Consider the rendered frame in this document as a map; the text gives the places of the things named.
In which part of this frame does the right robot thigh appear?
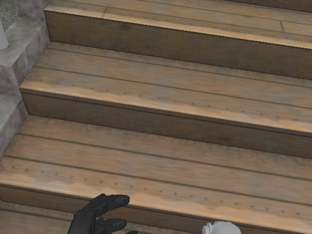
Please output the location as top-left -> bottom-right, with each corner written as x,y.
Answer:
202,221 -> 242,234

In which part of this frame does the left robot hand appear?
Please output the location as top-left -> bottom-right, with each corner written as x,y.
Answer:
67,193 -> 138,234

